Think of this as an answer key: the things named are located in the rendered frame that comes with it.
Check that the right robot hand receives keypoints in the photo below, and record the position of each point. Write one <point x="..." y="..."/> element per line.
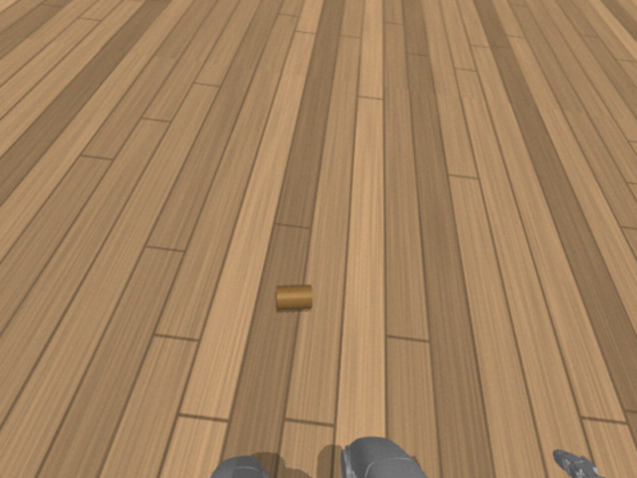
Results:
<point x="575" y="466"/>

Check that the can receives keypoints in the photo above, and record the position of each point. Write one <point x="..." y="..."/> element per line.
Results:
<point x="294" y="297"/>

